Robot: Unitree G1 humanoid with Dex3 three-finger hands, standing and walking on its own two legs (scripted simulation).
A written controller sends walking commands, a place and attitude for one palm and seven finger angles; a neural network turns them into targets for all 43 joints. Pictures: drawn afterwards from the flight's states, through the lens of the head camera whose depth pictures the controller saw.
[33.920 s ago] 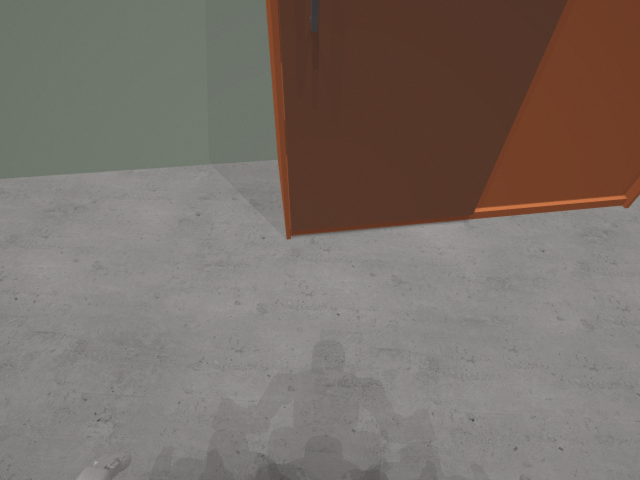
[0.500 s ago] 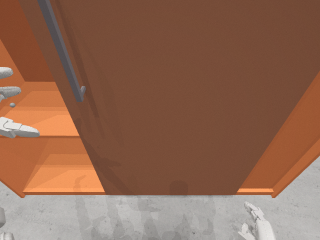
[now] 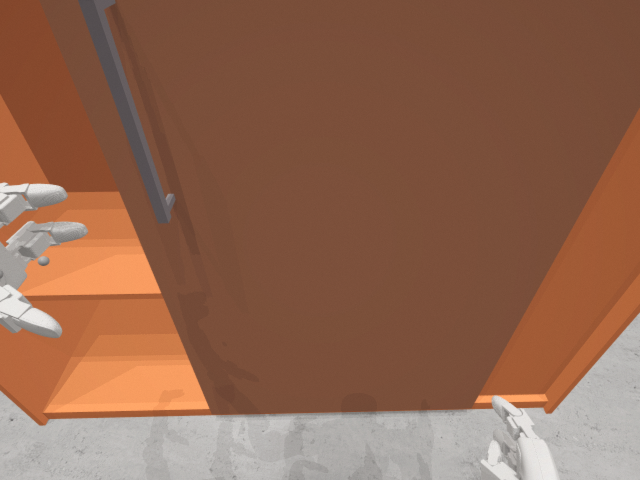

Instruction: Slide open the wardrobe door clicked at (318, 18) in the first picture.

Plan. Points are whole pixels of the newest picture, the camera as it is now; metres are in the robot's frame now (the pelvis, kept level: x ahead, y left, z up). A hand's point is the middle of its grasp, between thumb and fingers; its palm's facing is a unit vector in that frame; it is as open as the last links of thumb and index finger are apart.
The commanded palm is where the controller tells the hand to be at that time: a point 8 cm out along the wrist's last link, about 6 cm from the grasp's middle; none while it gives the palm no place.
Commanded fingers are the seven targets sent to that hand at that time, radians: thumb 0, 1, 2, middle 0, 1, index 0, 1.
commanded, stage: draw the hand back to the body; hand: left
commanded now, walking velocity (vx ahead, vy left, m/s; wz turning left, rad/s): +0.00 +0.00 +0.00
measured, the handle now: (138, 123) +0.48 +0.31 +0.25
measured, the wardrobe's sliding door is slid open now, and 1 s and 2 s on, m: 0.53 0.53 0.53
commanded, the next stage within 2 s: step back with the hand held close in 1.22 s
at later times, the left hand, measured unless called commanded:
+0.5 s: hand (47, 307) +0.22 +0.30 +0.18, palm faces +0.54 -0.78 -0.30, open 12.2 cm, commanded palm +0.17 +0.32 +0.19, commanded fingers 0.00 0.32 0.62 -0.22 -0.64 -0.22 -0.64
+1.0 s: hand (108, 318) +0.22 +0.24 +0.16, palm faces +0.42 -0.82 -0.39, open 7.8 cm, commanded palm +0.17 +0.28 +0.18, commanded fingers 0.00 0.90 0.90 -0.20 -0.30 -0.20 -0.30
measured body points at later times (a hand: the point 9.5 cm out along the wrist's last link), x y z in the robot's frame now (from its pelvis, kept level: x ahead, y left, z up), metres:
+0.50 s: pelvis +0.01 +0.00 +0.01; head -0.02 -0.01 +0.46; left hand +0.18 +0.34 +0.19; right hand +0.19 -0.21 -0.08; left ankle +0.07 +0.11 -0.73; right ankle -0.04 -0.11 -0.73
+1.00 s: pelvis +0.04 -0.01 +0.01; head +0.01 -0.04 +0.46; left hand +0.19 +0.28 +0.18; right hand +0.23 -0.24 -0.07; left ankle +0.07 +0.11 -0.73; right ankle -0.04 -0.11 -0.73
